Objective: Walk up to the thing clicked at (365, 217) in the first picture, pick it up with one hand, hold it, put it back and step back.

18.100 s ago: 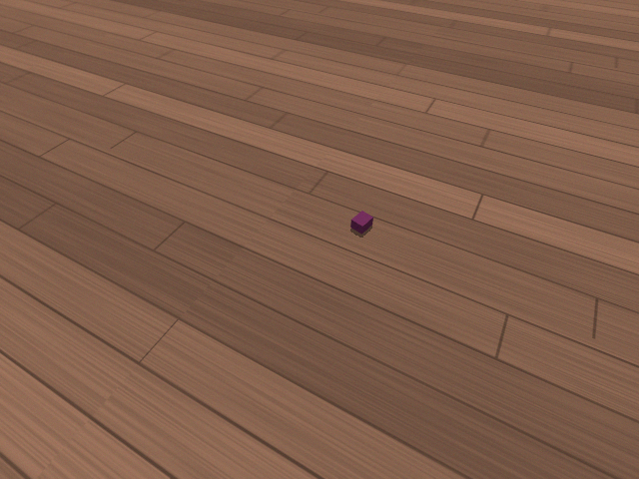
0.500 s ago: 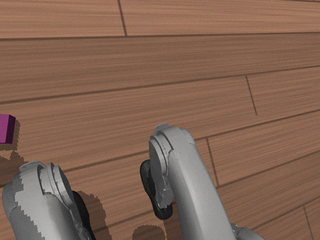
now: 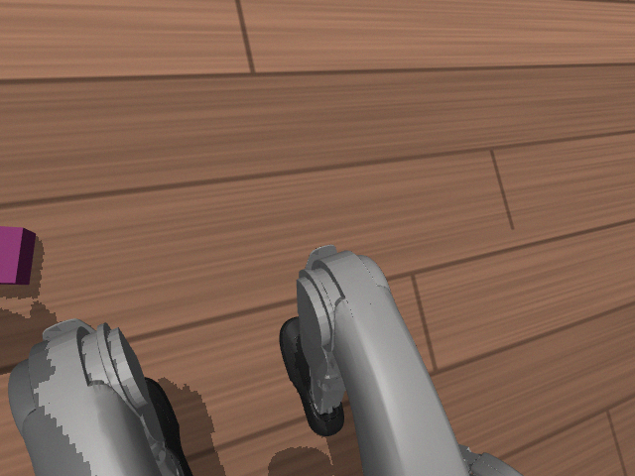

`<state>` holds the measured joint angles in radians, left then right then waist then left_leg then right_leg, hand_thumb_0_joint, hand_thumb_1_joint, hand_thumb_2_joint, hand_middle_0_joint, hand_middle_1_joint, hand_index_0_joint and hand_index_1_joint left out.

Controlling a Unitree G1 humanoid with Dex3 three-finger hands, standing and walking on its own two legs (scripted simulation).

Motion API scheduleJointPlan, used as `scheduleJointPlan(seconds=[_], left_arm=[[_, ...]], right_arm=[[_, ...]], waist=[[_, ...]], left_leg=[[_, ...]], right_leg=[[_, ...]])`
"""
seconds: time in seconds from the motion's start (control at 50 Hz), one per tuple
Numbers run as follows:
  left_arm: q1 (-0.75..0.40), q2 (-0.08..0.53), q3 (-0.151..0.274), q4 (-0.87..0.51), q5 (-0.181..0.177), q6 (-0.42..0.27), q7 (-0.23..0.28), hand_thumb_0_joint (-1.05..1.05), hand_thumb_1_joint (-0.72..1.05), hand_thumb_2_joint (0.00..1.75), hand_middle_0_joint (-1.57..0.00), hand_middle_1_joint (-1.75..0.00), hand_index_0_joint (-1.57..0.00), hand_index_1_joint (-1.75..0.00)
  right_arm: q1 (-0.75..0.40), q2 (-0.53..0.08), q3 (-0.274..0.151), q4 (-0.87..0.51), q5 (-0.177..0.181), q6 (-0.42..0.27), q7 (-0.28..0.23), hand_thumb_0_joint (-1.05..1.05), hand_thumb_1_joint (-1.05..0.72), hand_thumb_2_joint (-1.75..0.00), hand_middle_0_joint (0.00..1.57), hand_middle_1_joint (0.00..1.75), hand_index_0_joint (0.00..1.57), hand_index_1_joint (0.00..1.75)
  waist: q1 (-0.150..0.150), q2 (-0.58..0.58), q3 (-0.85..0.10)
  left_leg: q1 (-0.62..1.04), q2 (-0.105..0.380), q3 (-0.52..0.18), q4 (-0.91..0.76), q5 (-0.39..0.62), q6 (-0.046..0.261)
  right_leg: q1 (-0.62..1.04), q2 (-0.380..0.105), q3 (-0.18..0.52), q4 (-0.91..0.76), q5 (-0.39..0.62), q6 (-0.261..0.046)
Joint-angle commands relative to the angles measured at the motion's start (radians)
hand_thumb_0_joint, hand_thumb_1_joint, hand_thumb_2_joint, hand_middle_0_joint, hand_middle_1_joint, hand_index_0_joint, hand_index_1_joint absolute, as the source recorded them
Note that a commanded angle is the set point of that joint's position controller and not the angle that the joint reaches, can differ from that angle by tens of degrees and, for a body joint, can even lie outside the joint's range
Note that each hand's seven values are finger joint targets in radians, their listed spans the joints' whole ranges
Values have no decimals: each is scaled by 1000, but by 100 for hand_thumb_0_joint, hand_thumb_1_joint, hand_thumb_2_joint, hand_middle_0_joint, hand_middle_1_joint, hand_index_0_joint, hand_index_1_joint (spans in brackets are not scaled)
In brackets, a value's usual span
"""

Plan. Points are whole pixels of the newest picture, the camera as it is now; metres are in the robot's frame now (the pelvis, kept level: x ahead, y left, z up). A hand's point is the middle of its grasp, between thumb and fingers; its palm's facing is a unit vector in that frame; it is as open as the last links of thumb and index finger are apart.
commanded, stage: rise first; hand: left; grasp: from above
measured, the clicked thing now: out of the picture +0.44 +0.31 -0.30
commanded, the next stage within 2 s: approach in 0.08 s
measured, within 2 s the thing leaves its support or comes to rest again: neither
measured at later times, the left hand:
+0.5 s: hand out of the picture +0.43 +0.31 -0.19, palm faces +0.05 -0.48 -0.87, open 13.1 cm
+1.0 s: hand out of the picture +0.44 +0.30 -0.23, palm faces +0.05 -0.47 -0.88, open 13.9 cm
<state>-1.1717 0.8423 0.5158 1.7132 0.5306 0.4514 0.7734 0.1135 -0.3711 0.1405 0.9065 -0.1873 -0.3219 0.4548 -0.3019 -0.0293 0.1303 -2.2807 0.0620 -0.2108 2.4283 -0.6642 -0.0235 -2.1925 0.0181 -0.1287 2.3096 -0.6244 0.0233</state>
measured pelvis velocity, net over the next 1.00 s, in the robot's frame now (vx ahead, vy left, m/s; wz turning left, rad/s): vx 0.00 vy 0.00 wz -0.02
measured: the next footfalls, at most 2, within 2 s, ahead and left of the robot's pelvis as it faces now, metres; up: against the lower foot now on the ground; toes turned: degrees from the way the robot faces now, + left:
none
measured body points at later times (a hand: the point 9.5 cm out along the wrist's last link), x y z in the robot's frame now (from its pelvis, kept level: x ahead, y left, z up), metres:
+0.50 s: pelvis +0.00 +0.00 +0.00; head +0.26 +0.07 +0.36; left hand +0.43 +0.33 -0.14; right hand +0.01 -0.27 -0.08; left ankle +0.08 +0.14 -0.29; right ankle +0.12 -0.12 -0.29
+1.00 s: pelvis +0.00 +0.00 -0.02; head +0.28 +0.06 +0.32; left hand +0.44 +0.32 -0.18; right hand -0.01 -0.26 -0.09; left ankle +0.08 +0.14 -0.29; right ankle +0.12 -0.12 -0.29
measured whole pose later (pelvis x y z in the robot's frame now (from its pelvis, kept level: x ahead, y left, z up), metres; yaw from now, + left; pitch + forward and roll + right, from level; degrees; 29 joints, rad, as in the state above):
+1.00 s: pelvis +0.00 +0.00 -0.02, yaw -1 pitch +23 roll -11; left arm -1.28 0.94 0.45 1.76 0.37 0.49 0.87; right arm 0.06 -0.41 0.27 0.80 -0.22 -0.28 0.48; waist -0.41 -0.09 0.31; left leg -2.26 0.05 -0.27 2.50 -0.67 -0.03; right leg -2.16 0.02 -0.17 2.35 -0.62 0.03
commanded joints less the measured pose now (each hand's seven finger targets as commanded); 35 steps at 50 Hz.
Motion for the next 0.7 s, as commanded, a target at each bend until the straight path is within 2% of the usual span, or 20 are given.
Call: scheduleJointPlan(seconds=[0.0,0.04,0.08,0.12,0.14,0.18,0.22,0.32,0.34,0.36,0.4,0.46,0.48,0.5,0.52,0.54,0.58,0.6,0.62,0.68], left_arm=[[-264,245,-40,-118,45,1,34,0,-32,83,-31,-74,-28,-78],[-251,248,-34,-129,39,8,37,0,-31,83,-32,-74,-28,-78],[-250,232,-52,-116,44,10,33,0,-32,84,-32,-74,-28,-78],[-210,227,-33,-120,40,9,27,0,-31,83,-32,-74,-28,-78],[-231,217,-43,-128,36,11,28,0,-31,82,-32,-73,-28,-77],[-232,221,-39,-121,36,10,38,0,-33,85,-30,-75,-26,-80],[-250,191,-59,-107,36,10,34,0,-35,87,-27,-77,-24,-81],[-348,153,-79,-60,20,-7,74,0,-35,86,-27,-78,-24,-82],[-377,127,-98,-66,-7,-11,78,0,-36,87,-27,-79,-23,-83],[-373,126,-94,-41,-27,-11,85,0,-37,88,-25,-81,-22,-85],[-417,166,-82,-31,-38,-15,109,0,-39,90,-23,-83,-20,-87],[-435,204,-89,-9,-56,-12,118,0,-44,92,-20,-87,-17,-91],[-435,219,-85,-7,-56,-11,123,0,-44,93,-20,-88,-16,-91],[-445,244,-93,-20,-56,-8,128,0,-45,93,-19,-88,-16,-91],[-447,276,-88,-20,-32,-6,133,0,-46,94,-20,-87,-16,-91],[-441,293,-87,-15,-20,0,136,0,-46,93,-20,-88,-16,-92],[-432,319,-79,-19,-26,17,145,0,-49,94,-18,-89,-15,-93],[-429,327,-81,-21,-7,22,149,0,-51,98,-16,-87,-11,-92],[-429,326,-83,-20,-20,30,146,0,-54,99,-13,-91,-9,-96],[-384,292,-103,8,-46,47,132,0,-56,100,-11,-93,-7,-98]], right_arm=[[254,-283,-62,40,1,-5,1,0,-91,-90,20,30,20,30],[238,-292,-67,39,8,-6,1,0,-91,-90,20,30,20,30],[232,-280,-67,41,4,-5,0,0,-92,-90,20,30,20,30],[247,-283,-73,37,13,-4,1,0,-91,-90,20,30,20,30],[255,-279,-70,35,10,-3,3,0,-91,-90,20,30,20,30],[248,-292,-81,39,12,-2,1,0,-91,-90,20,30,20,30],[253,-278,-72,35,10,-1,0,0,-90,-90,20,30,20,30],[271,-310,-81,55,-8,-11,0,0,-91,-90,20,30,20,30],[243,-309,-78,55,-19,-17,-1,0,-91,-90,20,30,20,30],[241,-319,-77,50,-24,-18,-2,0,-91,-90,20,30,20,30],[249,-328,-67,50,-23,-18,-4,0,-91,-90,20,30,20,30],[205,-340,-40,43,-34,-15,-8,0,-91,-90,20,30,20,30],[205,-344,-33,35,-35,-14,-6,0,-91,-90,20,30,20,30],[171,-353,-26,29,-37,-16,-8,0,-91,-90,20,30,20,30],[183,-355,-21,35,-33,-7,-8,0,-91,-90,20,30,20,30],[170,-351,-12,20,-38,-3,-6,0,-91,-90,20,30,20,30],[135,-364,-5,-12,-39,2,-3,0,-91,-90,20,30,20,30],[163,-361,0,-6,-40,12,1,0,-91,-91,20,30,20,30],[132,-363,1,-22,-44,12,2,0,-91,-91,20,30,20,30],[165,-361,13,-36,-37,21,12,0,-92,-91,20,30,20,30]], waist=[[-35,357,-693],[-25,357,-684],[-37,337,-657],[-18,346,-696],[-26,357,-700],[-22,347,-683],[-47,319,-670],[-107,321,-651],[-121,317,-619],[-129,304,-620],[-134,335,-631],[-149,348,-586],[-144,351,-590],[-148,358,-583],[-134,375,-603],[-137,386,-599],[-134,395,-580],[-134,397,-606],[-147,382,-582],[-168,326,-569]], left_leg=[[484,-6,106,-242,112,28],[479,-4,107,-241,104,30],[465,-7,104,-248,83,31],[496,-5,101,-250,97,30],[505,-4,102,-249,118,28],[468,-4,103,-254,96,30],[452,-6,102,-247,96,34],[508,-4,71,-251,70,29],[503,-10,71,-246,56,31],[516,-14,72,-242,60,31],[530,-18,71,-229,46,36],[521,-27,81,-205,55,39],[520,-27,86,-198,67,41],[536,-30,89,-191,77,42],[532,-26,96,-197,84,38],[525,-30,101,-192,101,40],[539,-27,95,-182,131,41],[526,-23,97,-188,130,39],[518,-26,95,-180,137,45],[460,-24,88,-156,128,54]], right_leg=[[347,27,-85,-237,178,-24],[345,27,-82,-242,174,-22],[333,25,-85,-244,151,-21],[331,28,-86,-243,158,-26],[338,27,-86,-235,182,-27],[347,30,-81,-244,168,-24],[338,31,-79,-248,166,-23],[299,22,-100,-245,149,-22],[296,17,-109,-235,134,-19],[312,16,-112,-236,134,-15],[300,11,-107,-239,121,-17],[314,1,-113,-224,134,-8],[333,2,-109,-220,147,-6],[345,-5,-118,-210,161,-1],[362,7,-111,-222,174,-3],[382,3,-112,-220,199,0],[403,-6,-123,-198,237,5],[423,9,-114,-214,246,3],[429,-1,-125,-203,256,10],[439,14,-121,-215,245,15]])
